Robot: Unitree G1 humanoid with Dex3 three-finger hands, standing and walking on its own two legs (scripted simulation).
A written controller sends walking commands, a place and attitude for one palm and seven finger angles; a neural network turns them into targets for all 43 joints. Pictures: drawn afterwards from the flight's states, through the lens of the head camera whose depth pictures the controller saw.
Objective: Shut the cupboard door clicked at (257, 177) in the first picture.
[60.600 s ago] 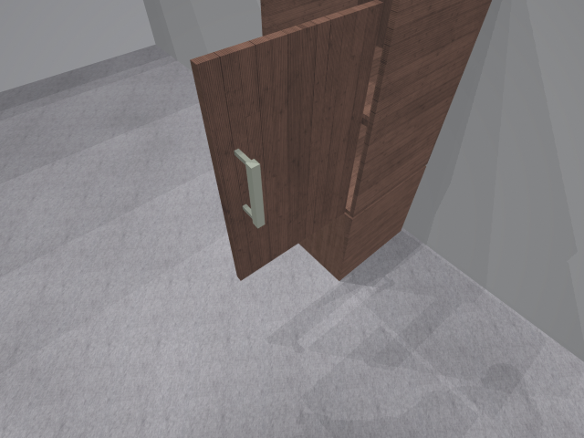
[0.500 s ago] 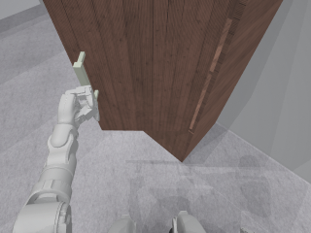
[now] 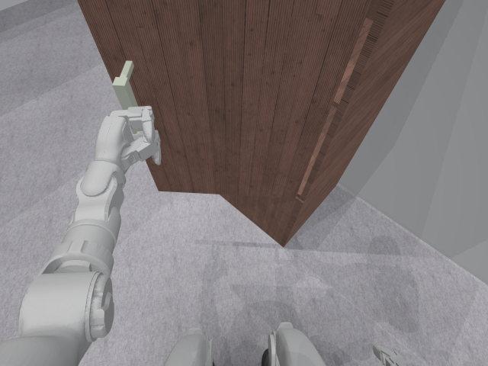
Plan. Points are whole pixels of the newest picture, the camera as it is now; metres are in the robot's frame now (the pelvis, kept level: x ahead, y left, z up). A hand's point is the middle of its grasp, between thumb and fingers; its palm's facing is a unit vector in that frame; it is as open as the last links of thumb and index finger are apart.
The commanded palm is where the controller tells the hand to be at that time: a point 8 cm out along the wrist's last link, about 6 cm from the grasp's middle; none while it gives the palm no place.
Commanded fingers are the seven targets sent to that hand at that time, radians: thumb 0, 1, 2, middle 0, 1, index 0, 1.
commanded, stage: push the door shut along its arc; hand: left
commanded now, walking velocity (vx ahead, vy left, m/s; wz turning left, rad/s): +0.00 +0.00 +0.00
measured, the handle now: (138, 111) +0.53 +0.18 +0.07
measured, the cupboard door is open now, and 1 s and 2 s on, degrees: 39 26 13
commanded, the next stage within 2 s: pull the fist back off the door in 1.38 s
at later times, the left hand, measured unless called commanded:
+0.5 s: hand (172, 116) +0.52 +0.12 +0.07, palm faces -0.25 -0.97 +0.00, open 3.1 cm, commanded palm +0.52 +0.17 +0.08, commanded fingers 0.00 0.90 0.90 -1.30 -1.50 -1.30 -1.50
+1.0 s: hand (194, 94) +0.57 +0.08 +0.08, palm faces -0.37 -0.93 -0.01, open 3.1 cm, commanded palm +0.58 +0.12 +0.08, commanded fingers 0.00 0.90 0.90 -1.30 -1.50 -1.30 -1.50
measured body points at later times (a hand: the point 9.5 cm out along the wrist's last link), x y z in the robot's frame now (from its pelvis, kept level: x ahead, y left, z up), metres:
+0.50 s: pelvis +0.00 +0.00 -0.01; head +0.13 +0.01 +0.42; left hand +0.52 +0.17 +0.08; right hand -0.01 -0.27 -0.12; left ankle +0.02 +0.11 -0.66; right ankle +0.04 -0.12 -0.66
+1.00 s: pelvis +0.00 +0.01 -0.03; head +0.17 +0.02 +0.39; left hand +0.58 +0.13 +0.08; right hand -0.03 -0.26 -0.13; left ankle +0.02 +0.11 -0.66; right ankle +0.04 -0.12 -0.66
